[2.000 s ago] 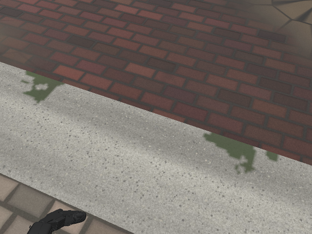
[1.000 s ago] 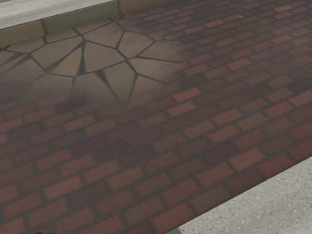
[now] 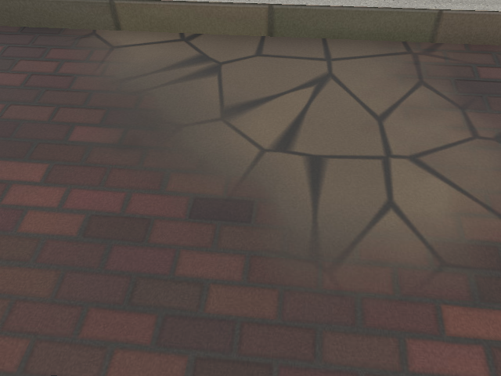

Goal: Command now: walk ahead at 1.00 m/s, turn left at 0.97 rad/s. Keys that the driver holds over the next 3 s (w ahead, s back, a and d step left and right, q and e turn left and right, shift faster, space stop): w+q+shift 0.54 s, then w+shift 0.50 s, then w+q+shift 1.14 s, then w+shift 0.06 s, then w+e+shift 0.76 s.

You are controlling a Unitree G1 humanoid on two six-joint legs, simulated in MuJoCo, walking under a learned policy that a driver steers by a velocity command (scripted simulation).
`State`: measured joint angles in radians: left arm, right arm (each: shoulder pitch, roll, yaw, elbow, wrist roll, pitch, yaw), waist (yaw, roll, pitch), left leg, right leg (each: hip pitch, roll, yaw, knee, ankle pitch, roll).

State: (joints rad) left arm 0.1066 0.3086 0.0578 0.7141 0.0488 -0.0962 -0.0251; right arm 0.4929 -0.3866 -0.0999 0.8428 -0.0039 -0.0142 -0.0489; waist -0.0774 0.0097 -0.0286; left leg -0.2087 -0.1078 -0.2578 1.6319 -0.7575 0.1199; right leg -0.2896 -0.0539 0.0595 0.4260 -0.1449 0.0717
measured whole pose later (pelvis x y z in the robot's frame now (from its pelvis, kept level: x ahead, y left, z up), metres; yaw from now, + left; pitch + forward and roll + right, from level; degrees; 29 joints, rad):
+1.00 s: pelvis +0.80 +0.22 +0.00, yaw +44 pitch +1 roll -3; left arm 0.49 0.27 0.05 0.90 0.03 -0.09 -0.02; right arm 0.13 -0.30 -0.02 0.70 -0.04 -0.05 0.05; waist 0.05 0.04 0.00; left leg -0.67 0.02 -0.08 1.10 -0.20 0.09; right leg -0.08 0.05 -0.07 0.34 -0.28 -0.02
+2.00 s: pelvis +1.31 +1.03 -0.03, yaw +89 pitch +2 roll -3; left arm 0.51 0.32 0.06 0.91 0.02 -0.09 0.00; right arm -0.10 -0.33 -0.03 0.57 -0.03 -0.01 0.09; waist 0.08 0.02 0.05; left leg -0.77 0.03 0.11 0.81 -0.05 0.16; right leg 0.23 -0.02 -0.31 0.21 -0.43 0.08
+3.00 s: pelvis +1.20 +2.00 -0.02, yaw +78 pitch +3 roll +1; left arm 0.40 0.36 0.09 0.80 0.00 -0.04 -0.01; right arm 0.06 -0.27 0.02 0.62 -0.06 -0.09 -0.01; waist 0.08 -0.04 0.01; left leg -0.45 0.03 -0.01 0.61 -0.21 -0.04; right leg -0.25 0.09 0.13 1.15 -0.41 -0.11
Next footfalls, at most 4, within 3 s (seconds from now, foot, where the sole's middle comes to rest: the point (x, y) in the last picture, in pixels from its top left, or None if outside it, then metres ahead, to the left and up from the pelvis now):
0.38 left None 0.41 0.06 -0.78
0.76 right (204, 272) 0.86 0.13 -0.78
1.22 left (70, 236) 1.04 0.57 -0.78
1.64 right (15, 162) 1.42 0.84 -0.78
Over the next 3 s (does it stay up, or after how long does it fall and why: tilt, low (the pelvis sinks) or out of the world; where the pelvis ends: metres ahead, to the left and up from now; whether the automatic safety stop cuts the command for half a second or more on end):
stays up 1.20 2.00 -0.02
